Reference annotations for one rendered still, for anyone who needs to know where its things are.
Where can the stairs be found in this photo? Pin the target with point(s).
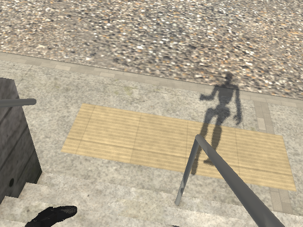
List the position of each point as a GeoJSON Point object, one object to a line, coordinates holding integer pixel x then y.
{"type": "Point", "coordinates": [102, 204]}

